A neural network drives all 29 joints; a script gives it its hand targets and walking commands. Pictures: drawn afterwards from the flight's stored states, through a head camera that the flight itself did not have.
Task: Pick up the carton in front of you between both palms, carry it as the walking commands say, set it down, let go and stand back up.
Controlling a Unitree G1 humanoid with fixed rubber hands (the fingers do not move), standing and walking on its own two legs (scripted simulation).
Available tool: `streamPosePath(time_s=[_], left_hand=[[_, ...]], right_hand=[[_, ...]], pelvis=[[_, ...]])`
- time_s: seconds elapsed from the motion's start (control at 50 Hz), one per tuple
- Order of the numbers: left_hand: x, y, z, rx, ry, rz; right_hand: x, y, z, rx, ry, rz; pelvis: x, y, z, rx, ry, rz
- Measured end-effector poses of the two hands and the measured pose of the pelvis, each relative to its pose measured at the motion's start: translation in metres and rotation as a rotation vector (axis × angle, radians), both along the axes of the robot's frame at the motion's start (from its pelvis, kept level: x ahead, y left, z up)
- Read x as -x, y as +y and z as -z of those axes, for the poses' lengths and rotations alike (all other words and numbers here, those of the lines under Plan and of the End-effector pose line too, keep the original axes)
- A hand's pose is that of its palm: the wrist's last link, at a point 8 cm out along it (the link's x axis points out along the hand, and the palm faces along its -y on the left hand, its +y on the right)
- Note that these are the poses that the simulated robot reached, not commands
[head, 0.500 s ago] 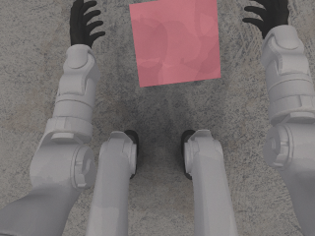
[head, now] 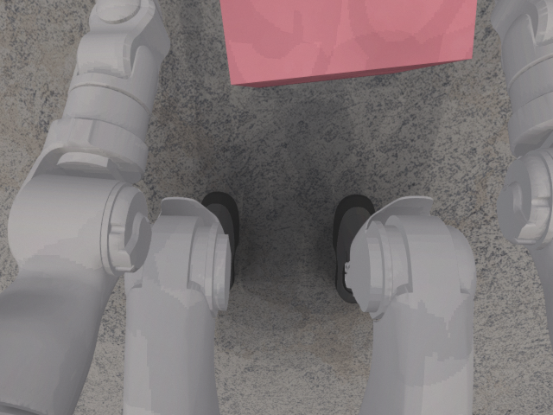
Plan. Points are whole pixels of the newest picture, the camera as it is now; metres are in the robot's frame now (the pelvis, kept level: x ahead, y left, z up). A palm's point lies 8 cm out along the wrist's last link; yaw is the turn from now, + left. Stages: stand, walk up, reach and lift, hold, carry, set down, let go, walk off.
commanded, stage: reach and lift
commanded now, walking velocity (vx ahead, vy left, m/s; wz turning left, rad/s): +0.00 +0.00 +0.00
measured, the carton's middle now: out of the picture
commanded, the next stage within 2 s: none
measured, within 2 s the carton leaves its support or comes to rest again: leaves its support in 0.74 s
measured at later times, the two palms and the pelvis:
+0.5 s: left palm out of the picture +0.55 +0.09 -0.17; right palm out of the picture +0.55 -0.21 -0.18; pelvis +0.00 +0.00 +0.00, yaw +0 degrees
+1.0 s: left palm out of the picture +0.53 +0.08 -0.08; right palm out of the picture +0.52 -0.22 -0.08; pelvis +0.01 +0.01 +0.02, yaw -3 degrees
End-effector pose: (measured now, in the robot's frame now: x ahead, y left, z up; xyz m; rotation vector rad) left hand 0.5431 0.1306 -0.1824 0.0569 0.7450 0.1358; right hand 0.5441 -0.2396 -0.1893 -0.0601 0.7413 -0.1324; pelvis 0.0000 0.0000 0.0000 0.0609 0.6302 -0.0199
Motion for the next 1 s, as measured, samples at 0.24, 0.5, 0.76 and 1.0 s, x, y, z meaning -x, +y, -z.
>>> streamPosePath(time_s=[0.24, 0.5, 0.76, 1.0], left_hand=[[-0.008, -0.02, -0.004, 0.018, -0.013, 0.028], [-0.006, -0.04, -0.008, 0.034, -0.018, 0.038], [-0.013, -0.039, -0.016, 0.054, 0.009, 0.009], [0.009, -0.052, -0.104, 0.089, -0.1, -0.004]], right_hand=[[-0.006, 0.0, -0.01, -0.005, -0.018, 0.003], [-0.006, 0.025, -0.012, -0.017, -0.005, -0.039], [-0.004, 0.028, -0.015, -0.033, 0.029, -0.061], [0.022, 0.019, -0.107, -0.042, -0.065, 0.039]], pelvis=[[-0.007, 0.002, 0.006, 0.001, 0.015, 0.006], [0.001, 0.004, -0.001, 0.005, -0.001, 0.004], [-0.007, 0.003, 0.009, 0.011, 0.007, -0.005], [-0.005, 0.009, -0.017, 0.009, 0.06, 0.041]])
